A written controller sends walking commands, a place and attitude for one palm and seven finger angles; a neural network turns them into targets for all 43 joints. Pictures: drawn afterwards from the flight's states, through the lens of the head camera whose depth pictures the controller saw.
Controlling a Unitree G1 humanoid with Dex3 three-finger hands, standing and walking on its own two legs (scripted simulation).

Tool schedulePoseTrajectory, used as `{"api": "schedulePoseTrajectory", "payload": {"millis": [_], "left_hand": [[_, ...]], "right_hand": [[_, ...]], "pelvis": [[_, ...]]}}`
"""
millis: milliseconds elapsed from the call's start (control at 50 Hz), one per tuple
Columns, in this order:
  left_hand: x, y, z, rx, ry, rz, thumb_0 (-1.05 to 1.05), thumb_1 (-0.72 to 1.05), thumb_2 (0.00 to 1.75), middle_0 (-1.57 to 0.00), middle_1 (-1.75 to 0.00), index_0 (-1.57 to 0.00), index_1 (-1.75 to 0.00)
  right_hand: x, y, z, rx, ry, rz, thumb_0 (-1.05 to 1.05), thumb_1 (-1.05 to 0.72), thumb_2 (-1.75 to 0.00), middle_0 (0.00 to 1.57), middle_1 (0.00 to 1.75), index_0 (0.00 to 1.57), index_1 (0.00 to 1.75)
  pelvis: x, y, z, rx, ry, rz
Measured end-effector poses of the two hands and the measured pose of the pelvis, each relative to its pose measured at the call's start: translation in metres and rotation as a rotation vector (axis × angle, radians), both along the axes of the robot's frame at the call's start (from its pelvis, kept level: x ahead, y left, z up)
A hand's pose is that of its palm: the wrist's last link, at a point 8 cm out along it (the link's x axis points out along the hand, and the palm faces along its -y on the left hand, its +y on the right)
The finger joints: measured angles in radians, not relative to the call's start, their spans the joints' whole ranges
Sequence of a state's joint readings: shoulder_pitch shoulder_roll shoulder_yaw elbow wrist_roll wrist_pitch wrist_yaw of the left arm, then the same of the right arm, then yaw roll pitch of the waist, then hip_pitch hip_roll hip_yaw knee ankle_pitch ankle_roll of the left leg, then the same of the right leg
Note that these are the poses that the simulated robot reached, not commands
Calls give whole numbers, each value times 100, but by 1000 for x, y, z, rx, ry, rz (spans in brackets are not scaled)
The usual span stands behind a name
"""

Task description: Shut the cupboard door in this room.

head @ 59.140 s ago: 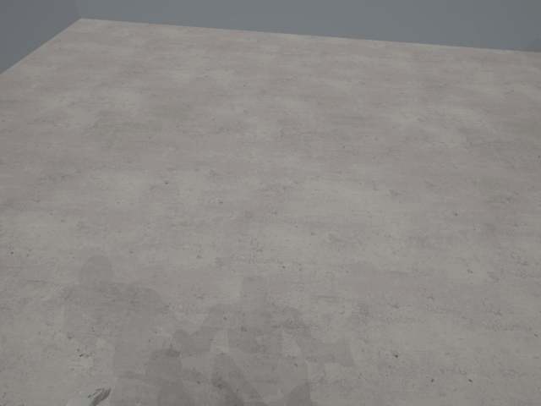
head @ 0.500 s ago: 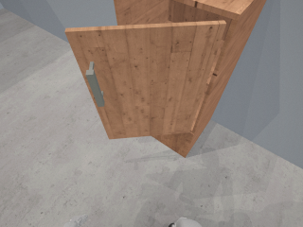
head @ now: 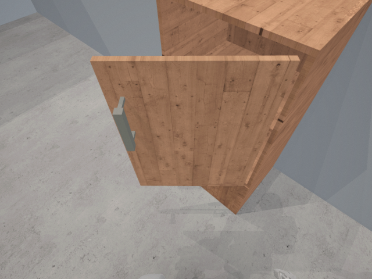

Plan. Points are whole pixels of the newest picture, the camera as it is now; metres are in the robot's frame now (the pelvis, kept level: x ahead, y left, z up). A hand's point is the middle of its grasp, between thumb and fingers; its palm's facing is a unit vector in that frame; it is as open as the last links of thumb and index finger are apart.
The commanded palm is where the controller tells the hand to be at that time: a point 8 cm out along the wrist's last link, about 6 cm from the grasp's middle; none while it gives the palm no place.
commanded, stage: come to a stop and stand still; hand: left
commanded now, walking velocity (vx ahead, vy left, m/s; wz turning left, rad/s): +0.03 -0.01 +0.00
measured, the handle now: (126, 125) +0.45 +0.20 +0.03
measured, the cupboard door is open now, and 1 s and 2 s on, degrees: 42 42 42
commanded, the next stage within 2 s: look again from close up in 1.62 s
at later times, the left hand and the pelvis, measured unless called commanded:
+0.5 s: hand out of the picture +0.03 +0.28 -0.15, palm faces -0.04 -0.96 -0.26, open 7.4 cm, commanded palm none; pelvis -0.05 +0.08 +0.00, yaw -2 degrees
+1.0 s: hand out of the picture -0.04 +0.26 -0.17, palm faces -0.03 -0.98 -0.19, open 7.4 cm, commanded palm none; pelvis -0.03 +0.08 +0.01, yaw -1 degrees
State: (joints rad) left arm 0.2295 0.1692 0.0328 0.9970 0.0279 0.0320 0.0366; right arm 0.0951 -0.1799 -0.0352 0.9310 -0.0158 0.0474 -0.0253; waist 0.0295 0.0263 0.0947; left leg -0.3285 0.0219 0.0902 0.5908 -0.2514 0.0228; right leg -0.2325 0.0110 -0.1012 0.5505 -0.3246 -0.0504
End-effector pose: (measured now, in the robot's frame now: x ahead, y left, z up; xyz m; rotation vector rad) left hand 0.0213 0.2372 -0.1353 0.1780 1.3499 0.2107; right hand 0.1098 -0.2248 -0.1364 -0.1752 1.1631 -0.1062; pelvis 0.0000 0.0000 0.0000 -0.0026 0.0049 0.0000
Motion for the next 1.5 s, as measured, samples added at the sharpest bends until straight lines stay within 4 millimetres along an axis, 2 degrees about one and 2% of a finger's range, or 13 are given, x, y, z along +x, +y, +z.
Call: {"api": "schedulePoseTrajectory", "payload": {"millis": [120, 200, 300, 440, 600, 700, 840, 980, 1080, 1260, 1380, 1500], "left_hand": [[-8, 12, 5, 23, 5, -19, 0, 91, 89, -20, -30, -20, -30], [-6, 23, 8, 25, -44, -82, 0, 91, 89, -20, -30, -20, -30], [2, 52, 0, 24, -112, -111, 0, 91, 89, -21, -30, -20, -30], [8, 79, 11, 16, -187, -127, 0, 91, 89, -20, -30, -20, -30], [-19, 95, 11, 7, -134, -129, 0, 91, 89, -20, -30, -20, -30], [-43, 96, 5, -8, -67, -102, 0, 91, 89, -20, -30, -20, -30], [-68, 87, -1, -36, 21, -75, 0, 91, 89, -20, -30, -20, -30], [-68, 74, -3, -56, 67, -65, 0, 91, 89, -20, -30, -20, -30], [-52, 66, -5, -62, 61, -64, 0, 91, 89, -20, -30, -20, -30], [-3, 59, -5, -50, -14, -80, 0, 91, 89, -20, -30, -20, -30], [24, 59, -3, -38, -60, -96, 0, 91, 89, -20, -30, -20, -30], [40, 60, -1, -27, -81, -103, 0, 91, 89, -20, -30, -20, -30]], "right_hand": [[-36, -11, 2, -30, 85, -51, 1, -91, -90, 20, 30, 20, 30], [-52, -7, 12, -35, 29, -94, 1, -91, -90, 20, 30, 20, 30], [-70, 17, 8, -46, -40, -86, 1, -91, -90, 20, 30, 19, 30], [-108, 64, 8, -6, -6, -62, 1, -91, -90, 20, 30, 20, 30], [-144, 80, 6, -2, 75, -67, 1, -92, -90, 20, 30, 20, 30], [-157, 82, 5, -9, 128, -66, 1, -91, -90, 20, 30, 20, 30], [-151, 81, 5, -14, 153, -64, 1, -91, -90, 20, 30, 20, 30], [-127, 77, 6, -14, 141, -59, 1, -91, -90, 20, 30, 20, 30], [-106, 73, 7, -18, 121, -54, 1, -91, -90, 20, 30, 20, 30], [-75, 62, 8, -29, 90, -54, 1, -91, -90, 20, 30, 20, 30], [-68, 55, 8, -35, 93, -58, 1, -91, -90, 20, 30, 20, 30], [-69, 50, 8, -41, 116, -61, 1, -91, -90, 20, 30, 20, 30]], "pelvis": [[-8, 6, 4, 17, -3, -9], [-17, 20, 5, 20, 2, -39], [-32, 47, -5, -6, -30, -24], [-49, 72, 1, -13, -44, -36], [-59, 88, 5, -6, -36, -28], [-59, 92, 5, -2, -34, -19], [-50, 91, 6, 3, -31, -18], [-35, 85, 7, 5, -18, -22], [-22, 80, 7, 4, -14, -22], [-4, 70, 6, 0, -17, -20], [4, 65, 6, 0, -16, -21], [9, 61, 6, 0, -14, -19]]}}
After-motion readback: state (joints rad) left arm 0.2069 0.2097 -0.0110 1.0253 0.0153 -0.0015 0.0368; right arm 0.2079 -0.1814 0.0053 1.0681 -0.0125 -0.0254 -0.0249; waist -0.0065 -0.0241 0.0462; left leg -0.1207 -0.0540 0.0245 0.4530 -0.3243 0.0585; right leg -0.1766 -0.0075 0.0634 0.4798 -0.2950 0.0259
